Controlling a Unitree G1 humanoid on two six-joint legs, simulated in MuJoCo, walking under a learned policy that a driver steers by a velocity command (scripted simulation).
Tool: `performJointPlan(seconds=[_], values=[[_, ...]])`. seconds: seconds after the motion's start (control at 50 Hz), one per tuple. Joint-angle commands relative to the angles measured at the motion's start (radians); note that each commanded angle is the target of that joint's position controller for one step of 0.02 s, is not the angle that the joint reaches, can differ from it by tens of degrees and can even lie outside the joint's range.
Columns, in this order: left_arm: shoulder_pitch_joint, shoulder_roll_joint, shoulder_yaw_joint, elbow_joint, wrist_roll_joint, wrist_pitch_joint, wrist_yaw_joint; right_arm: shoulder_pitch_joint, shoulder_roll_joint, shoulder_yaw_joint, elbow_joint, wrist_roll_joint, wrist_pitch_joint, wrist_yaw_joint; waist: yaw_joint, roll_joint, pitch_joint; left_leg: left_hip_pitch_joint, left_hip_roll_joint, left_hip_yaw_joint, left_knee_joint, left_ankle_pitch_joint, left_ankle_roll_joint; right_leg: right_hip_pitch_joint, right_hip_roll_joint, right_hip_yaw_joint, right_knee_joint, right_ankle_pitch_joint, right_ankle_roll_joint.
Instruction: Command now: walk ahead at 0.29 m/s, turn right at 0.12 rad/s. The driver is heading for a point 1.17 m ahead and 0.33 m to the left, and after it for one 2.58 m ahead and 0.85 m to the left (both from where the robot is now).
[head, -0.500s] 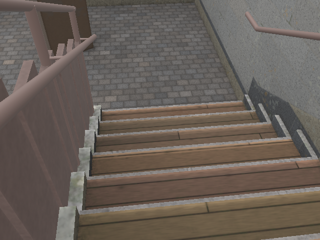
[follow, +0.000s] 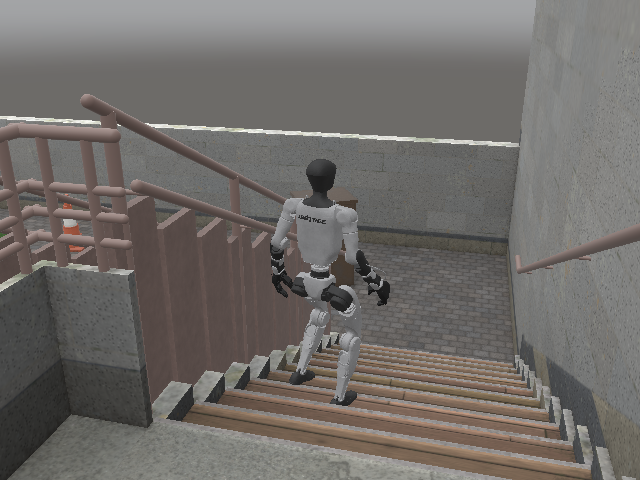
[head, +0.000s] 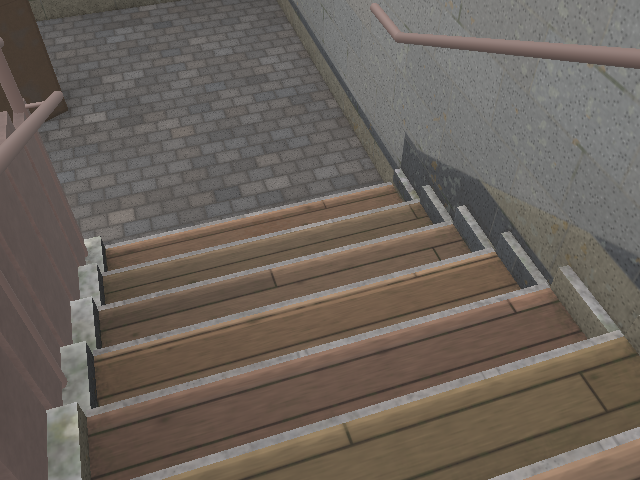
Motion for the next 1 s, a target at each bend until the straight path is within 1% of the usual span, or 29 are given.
performJointPlan(seconds=[0.02,0.08,0.16,0.18,0.2,0.22,0.24,0.26,0.28,0.32,0.38,0.42,0.46,0.52,0.56,0.58,0.6,0.62,0.64,0.66,0.68,0.7,0.72,0.74,0.78,0.82,0.88,0.92,1.0], values=[[-0.048,0.029,-0.015,-0.021,0.037,-0.013,0.018,0.172,0.019,0.018,0.042,-0.009,0.026,0.048,-0.070,-0.043,0.031,0.095,-0.003,0.008,0.036,0.263,0.047,-0.196,-0.168,0.204,-0.233,-0.078,-0.173],[0.006,0.043,-0.027,0.035,0.037,-0.032,0.011,0.126,-0.045,0.008,0.008,-0.017,0.020,0.028,-0.036,-0.076,0.021,0.111,0.011,0.010,-0.001,0.163,0.019,-0.152,-0.212,0.258,-0.177,-0.108,-0.186],[-0.065,0.118,-0.023,0.040,0.015,-0.040,0.010,0.177,-0.032,0.018,-0.015,-0.009,0.014,-0.025,-0.075,-0.034,0.033,0.355,-0.037,0.067,-0.266,-0.034,-0.006,-0.173,-0.226,0.269,-0.034,-0.073,-0.158],[-0.108,0.153,-0.011,0.033,0.014,-0.034,-0.002,0.296,-0.046,0.007,0.024,0.012,0.004,-0.030,-0.135,0.014,0.036,0.529,-0.091,0.129,-0.401,0.014,-0.012,-0.251,-0.190,0.221,0.094,-0.036,-0.168],[-0.142,0.159,-0.004,0.014,0.025,-0.030,-0.020,0.493,-0.093,-0.022,0.097,0.006,-0.016,-0.045,-0.217,0.106,0.030,0.694,-0.132,0.107,-0.529,-0.028,0.011,-0.368,-0.116,0.155,0.388,0.066,-0.160],[-0.079,0.024,-0.037,-0.045,0.063,-0.038,-0.052,0.461,-0.238,-0.037,0.053,0.011,-0.035,-0.060,-0.137,0.414,0.004,0.801,0.098,-0.446,-0.701,0.349,0.255,-0.616,0.079,0.047,0.732,-0.219,-0.055],[-0.076,0.039,0.007,0.008,-0.011,0.023,0.000,0.665,-0.192,-0.043,0.153,0.123,0.011,-0.037,-0.126,0.171,0.115,0.815,0.322,-0.669,-0.762,0.645,0.237,-0.725,0.023,0.083,0.810,-0.364,-0.016],[-0.133,0.025,-0.002,-0.012,-0.021,0.055,0.025,0.624,-0.191,-0.044,0.138,0.114,0.028,-0.035,-0.115,0.065,0.189,0.704,0.338,-0.742,-0.815,0.504,0.262,-0.726,-0.010,0.128,0.805,-0.329,0.026],[-0.181,0.034,0.008,-0.001,-0.024,0.077,0.041,0.501,-0.156,-0.043,0.112,0.087,0.033,-0.036,-0.072,-0.021,0.257,0.605,0.331,-0.658,-0.796,0.403,0.253,-0.699,-0.061,0.184,0.754,-0.189,0.035],[-0.161,0.020,0.014,0.033,-0.023,0.116,0.062,0.398,-0.101,-0.028,0.101,0.063,0.043,-0.042,-0.017,0.029,0.288,0.449,0.230,-0.439,-0.711,0.490,0.170,-0.552,-0.063,0.160,0.634,-0.014,0.049],[-0.283,-0.017,0.007,0.008,-0.029,0.111,0.031,0.409,-0.005,-0.004,0.140,0.080,0.005,-0.055,0.000,0.002,0.242,0.341,0.083,-0.264,-0.634,0.144,0.110,-0.395,-0.013,0.127,0.392,0.392,0.031],[-0.349,-0.035,-0.012,-0.001,-0.017,0.087,0.005,0.369,-0.036,-0.017,0.141,0.090,-0.012,-0.060,0.000,0.008,0.200,0.209,0.030,-0.177,-0.671,0.024,0.111,-0.142,0.020,0.052,0.170,0.671,0.027],[-0.372,-0.067,-0.031,-0.011,-0.043,0.077,-0.003,0.320,-0.066,-0.032,0.131,0.113,-0.018,-0.048,-0.011,0.089,0.167,0.119,0.007,-0.120,-0.672,-0.028,0.107,0.132,0.046,0.012,0.025,0.790,0.042],[-0.418,-0.004,-0.012,-0.027,-0.073,0.076,0.028,0.355,-0.047,-0.040,0.133,0.051,0.029,-0.052,-0.104,0.132,0.209,0.454,0.031,-0.142,-0.511,0.086,0.118,-0.010,-0.006,0.058,-0.151,0.601,0.043],[-0.386,-0.010,-0.009,-0.007,-0.049,0.062,0.059,0.444,-0.043,-0.041,0.153,0.025,0.066,-0.074,-0.140,0.048,0.199,0.581,0.029,-0.130,-0.338,0.190,0.127,0.041,-0.052,0.073,-0.346,0.587,0.040],[-0.268,-0.008,0.001,0.049,-0.040,0.061,0.068,0.477,-0.070,-0.044,0.177,0.024,0.092,-0.081,-0.098,0.013,0.156,0.575,0.024,-0.120,-0.169,0.271,0.144,0.166,-0.046,0.055,-0.421,0.530,0.029],[-0.100,0.002,0.009,0.084,-0.015,0.057,0.061,0.486,-0.065,-0.040,0.192,0.047,0.099,-0.077,-0.017,-0.006,0.075,0.486,-0.023,-0.080,0.023,0.285,0.140,0.402,-0.040,0.024,-0.440,0.645,0.009],[0.051,0.059,0.034,0.128,-0.011,0.054,0.048,0.433,-0.062,-0.047,0.166,0.063,0.091,-0.066,0.049,-0.095,0.019,0.234,-0.106,-0.040,0.390,-0.178,0.123,0.640,-0.137,0.133,-0.342,0.716,-0.043],[0.123,0.113,0.030,0.132,-0.015,0.048,0.030,0.478,-0.009,-0.040,0.135,0.086,0.078,-0.070,0.014,-0.161,-0.098,-0.028,-0.109,-0.087,0.601,-0.511,0.116,0.879,-0.274,0.225,0.042,1.037,-0.048],[0.135,0.107,0.036,0.140,-0.036,0.050,0.023,0.541,-0.003,-0.029,0.139,0.092,0.061,-0.084,0.009,-0.196,-0.119,-0.171,-0.070,-0.127,0.590,-0.419,0.137,0.910,-0.337,0.296,0.076,1.020,-0.086],[0.072,0.137,0.054,0.137,-0.043,0.046,0.028,0.456,-0.056,-0.036,0.112,0.081,0.057,-0.094,0.004,-0.260,-0.060,-0.268,-0.067,-0.101,0.488,-0.208,0.115,0.755,-0.399,0.425,-0.120,0.369,-0.215],[-0.021,0.072,0.046,0.126,-0.056,0.035,0.038,0.314,-0.098,-0.047,0.093,0.026,0.062,-0.084,-0.005,-0.211,0.060,-0.279,-0.013,-0.127,0.304,-0.071,0.071,0.540,-0.411,0.532,-0.247,0.015,-0.238],[-0.087,0.014,0.019,0.097,-0.030,0.024,0.046,0.252,-0.130,-0.063,0.103,0.029,0.064,-0.066,-0.034,-0.073,0.162,-0.152,0.007,-0.141,0.091,0.066,0.031,0.327,-0.350,0.477,-0.324,0.068,-0.218],[-0.066,0.039,0.028,0.127,-0.007,0.011,0.053,0.258,-0.092,-0.063,0.127,0.029,0.068,-0.058,-0.056,-0.077,0.196,-0.017,0.008,-0.144,-0.053,0.093,-0.002,0.189,-0.315,0.431,-0.286,0.331,-0.216],[-0.004,0.063,0.035,0.150,-0.034,0.009,0.067,0.245,-0.033,-0.051,0.143,0.034,0.088,-0.047,-0.074,-0.075,0.160,0.119,0.007,-0.080,-0.169,0.069,-0.036,0.104,-0.261,0.339,-0.250,0.586,-0.208],[-0.034,0.067,0.043,0.135,-0.031,0.022,0.052,0.297,-0.001,-0.044,0.179,0.034,0.092,-0.043,-0.093,-0.160,0.094,0.189,-0.002,-0.018,-0.134,0.263,-0.002,0.067,-0.234,0.285,-0.219,0.638,-0.183],[0.088,-0.017,0.030,0.189,-0.046,0.024,0.053,0.118,-0.016,-0.061,0.123,0.035,0.086,-0.028,-0.036,-0.081,0.152,-0.060,0.042,-0.128,-0.254,0.522,0.032,0.200,-0.194,0.378,-0.148,0.167,-0.177],[0.148,0.004,0.032,0.187,-0.041,0.014,0.063,-0.017,-0.020,-0.060,0.072,0.025,0.075,-0.026,0.015,-0.075,0.178,-0.220,0.026,-0.167,-0.311,0.495,0.033,0.316,-0.221,0.433,-0.138,0.081,-0.194],[0.092,0.005,0.015,0.159,-0.032,0.009,0.079,-0.113,0.022,-0.042,0.029,0.023,0.059,0.001,0.013,-0.020,0.169,0.089,-0.016,-0.057,-0.534,0.762,0.018,0.070,-0.150,0.313,-0.059,-0.052,-0.155]])
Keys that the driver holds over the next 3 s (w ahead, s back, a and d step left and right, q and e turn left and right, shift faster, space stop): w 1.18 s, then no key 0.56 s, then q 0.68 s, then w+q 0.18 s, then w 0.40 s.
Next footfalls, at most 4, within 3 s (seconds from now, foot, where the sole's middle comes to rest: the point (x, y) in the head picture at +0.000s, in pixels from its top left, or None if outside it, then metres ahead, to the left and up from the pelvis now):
0.18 left None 0.05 0.11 -0.76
0.62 right None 0.34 -0.07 -0.92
1.20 left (282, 477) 0.65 0.15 -1.07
1.60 right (355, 450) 0.73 -0.03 -1.07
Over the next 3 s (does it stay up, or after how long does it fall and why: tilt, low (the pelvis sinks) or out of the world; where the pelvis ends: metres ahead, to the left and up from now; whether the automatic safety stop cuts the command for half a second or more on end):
stays up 0.75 0.15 -0.35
